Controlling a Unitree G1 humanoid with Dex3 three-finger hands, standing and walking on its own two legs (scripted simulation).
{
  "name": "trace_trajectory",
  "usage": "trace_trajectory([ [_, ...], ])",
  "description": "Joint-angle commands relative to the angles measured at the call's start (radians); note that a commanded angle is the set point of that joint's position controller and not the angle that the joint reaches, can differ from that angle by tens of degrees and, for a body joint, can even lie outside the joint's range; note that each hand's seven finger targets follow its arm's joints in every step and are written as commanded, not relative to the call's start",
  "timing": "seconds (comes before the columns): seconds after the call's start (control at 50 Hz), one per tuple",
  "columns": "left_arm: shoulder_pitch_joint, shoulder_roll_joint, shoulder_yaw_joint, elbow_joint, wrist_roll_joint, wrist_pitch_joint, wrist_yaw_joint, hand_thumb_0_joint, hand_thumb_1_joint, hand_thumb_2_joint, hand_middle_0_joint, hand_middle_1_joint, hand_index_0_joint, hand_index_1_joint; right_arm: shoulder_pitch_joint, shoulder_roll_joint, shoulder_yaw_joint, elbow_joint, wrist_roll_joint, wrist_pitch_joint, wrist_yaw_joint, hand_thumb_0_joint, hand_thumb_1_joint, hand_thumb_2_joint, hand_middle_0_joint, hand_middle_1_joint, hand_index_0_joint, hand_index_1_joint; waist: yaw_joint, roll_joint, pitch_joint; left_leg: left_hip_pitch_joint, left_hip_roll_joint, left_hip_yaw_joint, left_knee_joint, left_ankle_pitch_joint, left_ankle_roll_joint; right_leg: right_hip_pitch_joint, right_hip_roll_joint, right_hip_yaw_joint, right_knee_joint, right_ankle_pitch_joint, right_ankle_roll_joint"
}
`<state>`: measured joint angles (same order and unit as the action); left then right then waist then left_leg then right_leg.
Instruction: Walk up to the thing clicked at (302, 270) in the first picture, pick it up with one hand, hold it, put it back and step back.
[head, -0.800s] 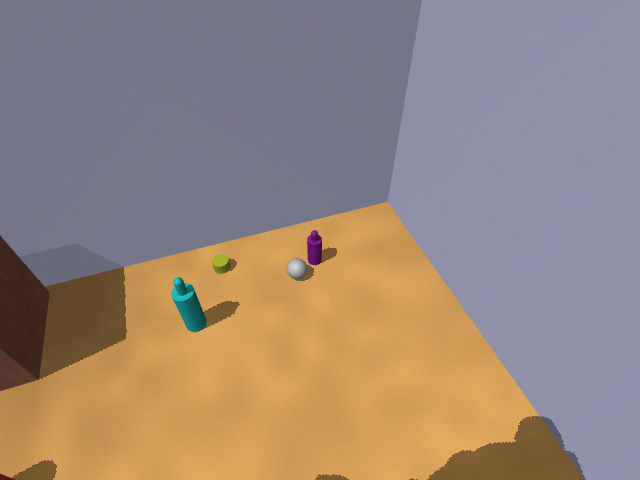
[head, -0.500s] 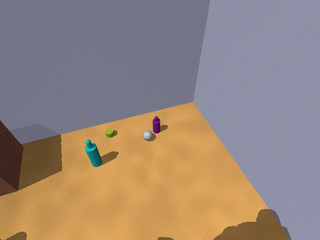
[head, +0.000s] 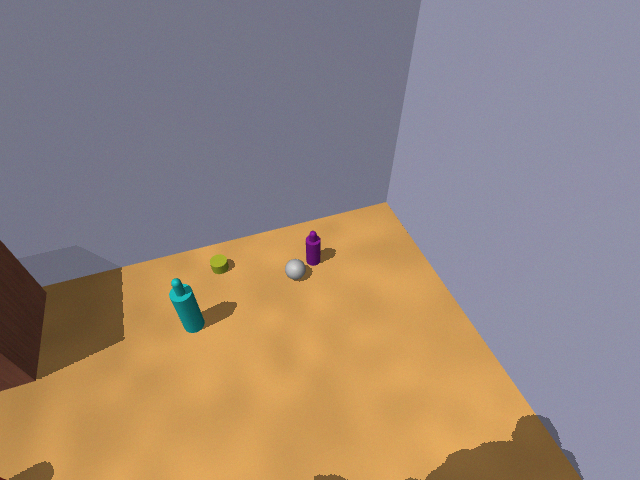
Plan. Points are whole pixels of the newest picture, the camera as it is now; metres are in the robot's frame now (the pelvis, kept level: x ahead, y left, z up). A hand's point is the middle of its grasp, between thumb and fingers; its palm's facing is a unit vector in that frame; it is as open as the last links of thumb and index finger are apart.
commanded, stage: stand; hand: left
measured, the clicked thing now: (295, 269) +1.03 +0.11 -0.74
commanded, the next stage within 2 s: walk up in 0.32 s
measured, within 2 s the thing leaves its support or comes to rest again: neither
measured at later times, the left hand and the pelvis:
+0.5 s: hand out of the picture +0.10 +0.26 -0.15, palm faces -0.10 -0.93 -0.37, open 7.4 cm; pelvis +0.02 -0.02 -0.01, yaw -3 degrees
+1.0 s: hand (202, 447) +0.23 +0.19 -0.16, palm faces -0.11 -0.93 -0.36, open 7.4 cm; pelvis +0.19 -0.08 -0.02, yaw -6 degrees
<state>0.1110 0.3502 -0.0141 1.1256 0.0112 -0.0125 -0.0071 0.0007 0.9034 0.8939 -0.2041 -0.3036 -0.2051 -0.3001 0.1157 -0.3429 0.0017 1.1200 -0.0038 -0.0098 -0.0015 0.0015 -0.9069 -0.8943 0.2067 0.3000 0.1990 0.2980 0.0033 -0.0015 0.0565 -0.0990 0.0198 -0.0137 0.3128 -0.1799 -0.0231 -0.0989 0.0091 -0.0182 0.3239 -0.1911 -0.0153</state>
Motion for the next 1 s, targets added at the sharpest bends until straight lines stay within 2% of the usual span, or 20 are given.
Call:
trace_trajectory([
  [0.0,-0.032,0.212,0.046,-0.057,-0.002,-0.023,0.018,0.000,0.900,0.900,-0.200,-0.300,-0.200,-0.300,-0.040,-0.206,-0.034,-0.057,-0.003,-0.020,-0.009,0.000,-0.900,-0.900,0.200,0.300,0.200,0.300,0.000,0.000,-0.069,0.003,0.105,-0.087,-0.036,0.129,0.043,-0.006,-0.135,0.109,-0.063,0.136,-0.011],
  [0.28,-0.036,0.216,0.048,-0.059,-0.004,-0.023,0.020,0.000,0.900,0.900,-0.200,-0.300,-0.200,-0.300,-0.036,-0.213,-0.036,-0.058,-0.003,-0.019,-0.011,0.000,-0.900,-0.900,0.200,0.300,0.200,0.300,-0.004,0.004,-0.088,0.024,0.110,-0.080,-0.029,0.175,0.044,0.015,-0.140,0.108,-0.049,0.194,-0.015],
  [0.3,0.032,0.291,0.111,-0.132,0.014,-0.024,-0.012,0.000,0.900,0.900,-0.200,-0.300,-0.200,-0.300,0.038,-0.305,-0.096,-0.117,-0.029,-0.038,0.003,0.000,-0.900,-0.900,0.200,0.300,0.200,0.300,-0.014,-0.016,-0.166,0.082,0.072,-0.074,0.055,-0.337,0.112,-0.044,-0.070,0.130,0.025,-0.304,-0.046],
  [0.32,0.007,0.285,0.115,-0.133,0.026,-0.022,-0.023,0.000,0.900,0.900,-0.200,-0.300,-0.200,-0.300,0.078,-0.319,-0.111,-0.101,-0.038,-0.043,0.009,0.000,-0.900,-0.900,0.200,0.300,0.200,0.300,-0.038,0.017,-0.094,0.063,0.104,-0.133,0.037,-0.516,0.139,-0.185,-0.077,0.145,0.075,-0.462,-0.056],
  [0.36,-0.082,0.219,0.112,-0.188,0.029,-0.020,-0.038,0.000,0.900,0.900,-0.200,-0.300,-0.200,-0.300,0.125,-0.348,-0.136,-0.113,-0.037,-0.046,0.014,0.000,-0.900,-0.900,0.200,0.300,0.200,0.300,-0.083,0.135,0.070,0.070,0.272,-0.347,-0.128,-0.617,0.235,-0.450,-0.011,0.053,0.347,-0.315,-0.029],
  [0.38,-0.095,0.222,0.114,-0.217,0.029,-0.022,-0.039,0.000,0.900,0.900,-0.200,-0.300,-0.200,-0.300,0.127,-0.371,-0.149,-0.133,-0.043,-0.056,0.014,0.000,-0.900,-0.900,0.200,0.300,0.200,0.300,-0.093,0.159,0.129,0.075,0.383,-0.448,-0.194,-0.544,0.296,-0.564,-0.046,0.079,0.504,-0.298,-0.012],
  [0.4,-0.077,0.240,0.116,-0.229,0.026,-0.028,-0.040,0.000,0.900,0.900,-0.200,-0.300,-0.200,-0.300,0.119,-0.367,-0.151,-0.153,-0.042,-0.069,0.010,0.000,-0.900,-0.900,0.200,0.300,0.200,0.300,-0.075,0.096,0.112,0.112,0.408,-0.457,-0.187,-0.455,0.311,-0.595,-0.092,0.135,0.528,-0.276,-0.017],
  [0.42,-0.052,0.252,0.121,-0.231,0.025,-0.034,-0.047,0.000,0.900,0.900,-0.200,-0.300,-0.200,-0.300,0.124,-0.338,-0.141,-0.167,-0.037,-0.075,0.011,0.000,-0.900,-0.900,0.200,0.300,0.200,0.300,-0.059,0.047,0.068,0.105,0.363,-0.404,-0.170,-0.410,0.295,-0.558,-0.094,0.142,0.550,-0.249,-0.010],
  [0.48,0.030,0.238,0.122,-0.241,0.020,-0.036,-0.076,0.000,0.900,0.900,-0.200,-0.300,-0.200,-0.300,0.031,-0.349,-0.152,-0.232,-0.046,-0.072,0.026,0.000,-0.900,-0.900,0.200,0.300,0.200,0.300,-0.011,0.195,0.028,0.034,0.288,-0.199,-0.122,-0.333,0.239,-0.376,-0.112,0.075,0.370,-0.252,0.000],
  [0.54,0.135,0.232,0.137,-0.210,0.026,-0.040,-0.076,0.000,0.900,0.900,-0.200,-0.300,-0.200,-0.300,0.003,-0.316,-0.142,-0.267,-0.045,-0.057,0.038,0.000,-0.900,-0.900,0.200,0.300,0.200,0.300,0.038,0.140,0.013,-0.143,0.171,-0.005,0.043,-0.221,0.177,-0.083,-0.026,-0.054,0.197,-0.062,0.009],
  [0.56,0.228,0.251,0.151,-0.180,0.028,-0.046,-0.066,0.000,0.900,0.900,-0.200,-0.300,-0.200,-0.300,0.006,-0.287,-0.132,-0.275,-0.041,-0.049,0.038,0.000,-0.900,-0.900,0.200,0.300,0.200,0.300,0.082,0.050,-0.029,-0.240,0.138,0.033,0.202,-0.196,0.153,0.090,0.006,-0.072,0.169,-0.008,0.008],
  [0.58,0.350,0.314,0.179,-0.153,0.028,-0.055,-0.049,0.000,0.900,0.900,-0.200,-0.300,-0.200,-0.300,0.065,-0.232,-0.112,-0.277,-0.035,-0.046,0.038,0.000,-0.900,-0.900,0.200,0.300,0.200,0.300,0.128,-0.156,-0.094,-0.362,0.073,0.078,0.472,-0.242,0.121,0.278,-0.015,0.022,0.133,-0.098,-0.005],
  [0.6,0.421,0.435,0.202,-0.182,0.031,-0.064,-0.032,0.000,0.900,0.900,-0.200,-0.300,-0.200,-0.300,0.043,-0.172,-0.089,-0.328,-0.018,-0.047,0.040,0.000,-0.900,-0.900,0.200,0.300,0.200,0.300,0.159,-0.426,-0.084,-0.567,-0.090,0.097,0.748,-0.445,0.065,0.248,-0.305,0.600,-0.142,-0.431,-0.120],
  [0.62,0.305,0.454,0.188,-0.226,0.023,-0.065,-0.037,0.000,0.900,0.900,-0.200,-0.300,-0.200,-0.300,0.022,-0.263,-0.115,-0.314,-0.030,-0.032,0.028,0.000,-0.900,-0.900,0.200,0.300,0.200,0.300,0.104,-0.235,0.001,-0.530,-0.006,-0.053,0.822,-0.408,0.055,0.062,-0.422,0.775,-0.196,-0.552,-0.230],
  [0.66,0.193,0.375,0.169,-0.269,-0.003,-0.068,-0.030,0.000,0.900,0.900,-0.200,-0.300,-0.200,-0.300,0.073,-0.294,-0.122,-0.269,-0.014,-0.033,0.037,0.000,-0.900,-0.900,0.200,0.300,0.200,0.300,0.040,-0.042,0.080,-0.541,0.057,-0.092,0.847,-0.235,0.066,0.012,-0.335,0.553,-0.164,-0.467,-0.212],
  [0.72,0.186,0.318,0.149,-0.282,-0.006,-0.081,-0.024,0.000,0.900,0.900,-0.200,-0.300,-0.200,-0.300,0.175,-0.269,-0.116,-0.242,-0.016,-0.033,0.050,0.000,-0.900,-0.900,0.200,0.300,0.200,0.300,0.007,-0.101,0.063,-0.430,0.080,-0.063,0.732,-0.129,0.059,-0.061,-0.240,0.332,-0.140,-0.196,-0.163],
  [0.8,0.222,0.321,0.152,-0.316,-0.006,-0.094,-0.021,0.000,0.900,0.900,-0.200,-0.300,-0.200,-0.300,0.117,-0.250,-0.122,-0.292,-0.029,-0.028,0.069,0.000,-0.900,-0.900,0.200,0.300,0.200,0.300,0.025,-0.098,0.072,-0.459,0.095,-0.026,0.544,-0.106,0.019,-0.029,-0.243,0.248,-0.136,-0.081,-0.209],
  [0.88,0.294,0.317,0.150,-0.325,-0.008,-0.093,-0.019,0.000,0.900,0.900,-0.200,-0.300,-0.200,-0.300,0.019,-0.230,-0.119,-0.351,-0.033,-0.042,0.074,0.000,-0.900,-0.900,0.200,0.300,0.200,0.300,0.068,-0.075,0.048,-0.424,0.075,0.020,0.354,-0.024,0.029,0.043,-0.223,0.182,-0.045,0.185,-0.179],
  [0.96,0.276,0.327,0.145,-0.349,-0.007,-0.085,-0.013,0.000,0.900,0.900,-0.200,-0.300,-0.200,-0.300,0.017,-0.224,-0.130,-0.374,-0.025,-0.054,0.074,0.000,-0.900,-0.900,0.200,0.300,0.200,0.300,0.043,-0.083,0.035,-0.260,0.038,0.065,0.266,0.006,0.063,-0.032,-0.223,0.154,0.040,0.273,-0.164],
  [0.98,0.257,0.333,0.143,-0.358,-0.008,-0.086,-0.011,0.000,0.900,0.900,-0.200,-0.300,-0.200,-0.300,0.061,-0.227,-0.134,-0.368,-0.026,-0.055,0.071,0.000,-0.900,-0.900,0.200,0.300,0.200,0.300,0.011,-0.073,0.028,-0.178,0.025,0.075,0.242,0.022,0.073,-0.071,-0.222,0.144,0.085,0.296,-0.155],
])
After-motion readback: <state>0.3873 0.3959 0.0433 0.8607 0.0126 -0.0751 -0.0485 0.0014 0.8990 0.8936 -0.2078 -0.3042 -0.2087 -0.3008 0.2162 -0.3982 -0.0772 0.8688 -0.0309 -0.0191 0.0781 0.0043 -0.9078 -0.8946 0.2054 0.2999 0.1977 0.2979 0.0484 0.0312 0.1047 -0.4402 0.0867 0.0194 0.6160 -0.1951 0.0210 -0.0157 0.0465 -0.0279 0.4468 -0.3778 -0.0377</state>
